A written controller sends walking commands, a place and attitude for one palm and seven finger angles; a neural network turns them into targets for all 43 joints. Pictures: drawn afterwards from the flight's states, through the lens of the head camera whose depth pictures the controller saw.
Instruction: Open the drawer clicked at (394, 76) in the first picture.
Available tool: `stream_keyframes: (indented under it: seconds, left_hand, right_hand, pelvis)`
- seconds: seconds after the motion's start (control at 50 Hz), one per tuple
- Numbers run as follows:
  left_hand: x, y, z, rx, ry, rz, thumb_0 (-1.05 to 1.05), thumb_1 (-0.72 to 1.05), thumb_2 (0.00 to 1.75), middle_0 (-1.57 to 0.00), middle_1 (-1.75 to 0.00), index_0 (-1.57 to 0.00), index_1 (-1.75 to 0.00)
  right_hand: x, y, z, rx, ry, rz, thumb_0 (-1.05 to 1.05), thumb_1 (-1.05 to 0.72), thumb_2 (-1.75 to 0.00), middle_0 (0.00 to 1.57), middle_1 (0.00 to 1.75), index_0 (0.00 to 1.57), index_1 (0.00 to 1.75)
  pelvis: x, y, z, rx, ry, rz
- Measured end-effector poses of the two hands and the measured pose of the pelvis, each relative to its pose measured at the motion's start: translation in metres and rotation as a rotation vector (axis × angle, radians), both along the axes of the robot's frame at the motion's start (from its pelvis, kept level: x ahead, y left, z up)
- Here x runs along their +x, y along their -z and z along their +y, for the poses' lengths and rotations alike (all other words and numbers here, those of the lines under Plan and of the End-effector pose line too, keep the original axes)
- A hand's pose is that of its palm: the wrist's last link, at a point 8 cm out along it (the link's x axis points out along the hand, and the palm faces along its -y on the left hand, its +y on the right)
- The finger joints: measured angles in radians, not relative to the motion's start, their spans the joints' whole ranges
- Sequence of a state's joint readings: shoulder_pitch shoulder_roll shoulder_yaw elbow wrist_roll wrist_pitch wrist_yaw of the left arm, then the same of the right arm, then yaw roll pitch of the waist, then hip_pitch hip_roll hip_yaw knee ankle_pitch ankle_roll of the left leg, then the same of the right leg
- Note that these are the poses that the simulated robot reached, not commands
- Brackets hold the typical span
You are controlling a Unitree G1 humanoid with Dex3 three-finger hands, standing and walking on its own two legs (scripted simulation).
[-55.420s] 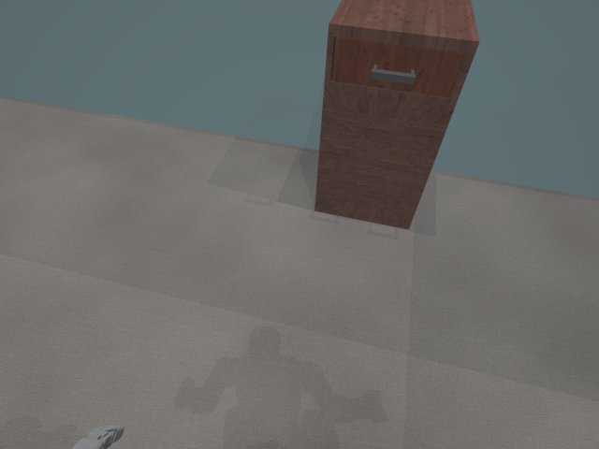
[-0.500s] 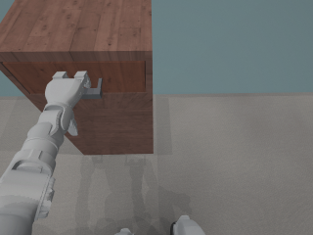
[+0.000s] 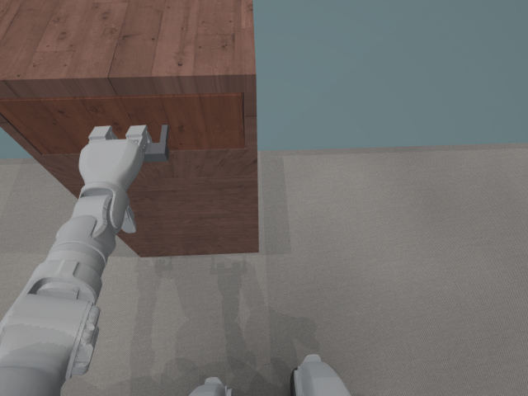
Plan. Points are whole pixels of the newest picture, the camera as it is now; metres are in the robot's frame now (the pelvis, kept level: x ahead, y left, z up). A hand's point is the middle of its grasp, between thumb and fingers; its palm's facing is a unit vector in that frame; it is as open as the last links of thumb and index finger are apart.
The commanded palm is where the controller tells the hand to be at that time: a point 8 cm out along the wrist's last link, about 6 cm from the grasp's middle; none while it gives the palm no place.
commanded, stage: lower the fingers behind the handle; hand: left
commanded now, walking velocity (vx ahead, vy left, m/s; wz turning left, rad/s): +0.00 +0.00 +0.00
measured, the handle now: (129, 142) +0.53 +0.21 +0.00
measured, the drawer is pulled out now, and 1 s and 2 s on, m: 0.00 0.01 0.09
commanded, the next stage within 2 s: close the thumb around the handle in 0.14 s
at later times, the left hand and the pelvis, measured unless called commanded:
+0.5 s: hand (127, 181) +0.46 +0.21 -0.01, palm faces -0.07 -0.03 -1.00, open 12.0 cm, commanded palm +0.43 +0.20 +0.04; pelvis +0.01 +0.00 +0.00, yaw +0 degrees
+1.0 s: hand (127, 183) +0.46 +0.21 -0.01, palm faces -0.07 -0.01 -1.00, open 6.1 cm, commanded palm +0.43 +0.21 +0.04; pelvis +0.02 -0.01 +0.01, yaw +1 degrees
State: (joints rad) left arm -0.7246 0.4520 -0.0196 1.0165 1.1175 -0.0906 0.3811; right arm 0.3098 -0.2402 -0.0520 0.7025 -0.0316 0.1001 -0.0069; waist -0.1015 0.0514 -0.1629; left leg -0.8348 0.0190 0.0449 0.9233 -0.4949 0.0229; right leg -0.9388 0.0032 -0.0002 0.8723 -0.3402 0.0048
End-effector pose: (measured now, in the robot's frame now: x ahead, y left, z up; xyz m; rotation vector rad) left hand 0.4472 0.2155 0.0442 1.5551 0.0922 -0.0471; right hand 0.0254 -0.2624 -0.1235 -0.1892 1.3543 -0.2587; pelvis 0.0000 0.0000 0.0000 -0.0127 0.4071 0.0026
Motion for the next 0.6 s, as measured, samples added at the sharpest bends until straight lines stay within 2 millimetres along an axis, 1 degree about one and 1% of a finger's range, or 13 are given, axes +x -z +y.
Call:
stream_keyframes:
  seconds: [0.16,0.28,0.34,0.4,0.46,0.6]
  left_hand:
    - [-0.001,0.003,0.002,-0.015,0.020,-0.035,0.00,-0.49,0.30,-0.26,-1.19,-0.30,-1.18]
    - [-0.002,0.004,0.001,-0.016,0.006,-0.049,0.00,-0.48,0.30,-0.26,-1.18,-0.31,-1.19]
    - [-0.001,0.003,0.000,-0.014,-0.008,-0.043,0.00,-0.45,0.31,-0.26,-1.18,-0.32,-1.19]
    - [-0.001,0.003,-0.001,-0.013,-0.017,-0.034,0.00,-0.38,0.34,-0.26,-1.17,-0.32,-1.21]
    - [-0.001,0.002,-0.001,-0.011,-0.019,-0.023,0.00,-0.27,0.39,-0.26,-1.17,-0.33,-1.22]
    - [-0.004,0.001,-0.001,-0.008,-0.015,-0.013,0.00,0.06,0.53,-0.27,-1.20,-0.34,-1.22]
  right_hand:
    - [0.000,0.001,-0.001,-0.007,-0.009,0.030,0.01,-0.91,-0.89,0.20,0.30,0.21,0.30]
    - [0.005,-0.001,-0.003,-0.009,-0.010,0.036,0.01,-0.91,-0.89,0.20,0.30,0.20,0.30]
    - [0.008,-0.002,-0.003,-0.007,-0.008,0.031,0.01,-0.91,-0.89,0.20,0.30,0.20,0.30]
    - [0.011,-0.003,-0.003,-0.005,-0.008,0.026,0.01,-0.91,-0.89,0.20,0.30,0.20,0.30]
    - [0.014,-0.005,-0.003,-0.004,-0.008,0.018,0.01,-0.91,-0.89,0.20,0.30,0.20,0.30]
    - [0.020,-0.005,-0.004,0.001,-0.009,0.008,0.01,-0.91,-0.89,0.20,0.30,0.20,0.30]
  pelvis:
    - [0.005,0.002,0.004,-0.005,-0.006,0.009]
    - [0.007,0.001,0.005,-0.009,-0.008,0.008]
    - [0.009,-0.001,0.004,-0.010,-0.010,0.004]
    - [0.010,-0.002,0.003,-0.010,-0.009,0.000]
    - [0.011,-0.004,0.002,-0.009,-0.009,-0.003]
    - [0.015,-0.006,-0.001,-0.007,-0.007,-0.007]
